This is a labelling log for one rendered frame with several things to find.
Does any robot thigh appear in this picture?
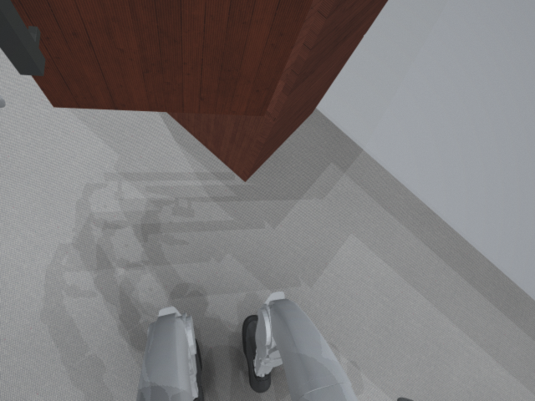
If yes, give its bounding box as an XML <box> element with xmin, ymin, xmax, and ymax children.
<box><xmin>136</xmin><ymin>312</ymin><xmax>196</xmax><ymax>401</ymax></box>
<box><xmin>257</xmin><ymin>298</ymin><xmax>359</xmax><ymax>401</ymax></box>

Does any cupboard door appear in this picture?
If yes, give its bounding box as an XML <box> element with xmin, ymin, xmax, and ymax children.
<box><xmin>11</xmin><ymin>0</ymin><xmax>313</xmax><ymax>116</ymax></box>

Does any left robot thigh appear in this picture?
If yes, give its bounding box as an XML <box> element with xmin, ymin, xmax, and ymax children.
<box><xmin>136</xmin><ymin>312</ymin><xmax>196</xmax><ymax>401</ymax></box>

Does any right robot thigh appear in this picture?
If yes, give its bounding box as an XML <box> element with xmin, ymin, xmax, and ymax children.
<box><xmin>257</xmin><ymin>298</ymin><xmax>359</xmax><ymax>401</ymax></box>

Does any handle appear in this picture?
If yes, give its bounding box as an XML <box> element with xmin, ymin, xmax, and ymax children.
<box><xmin>0</xmin><ymin>0</ymin><xmax>45</xmax><ymax>76</ymax></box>

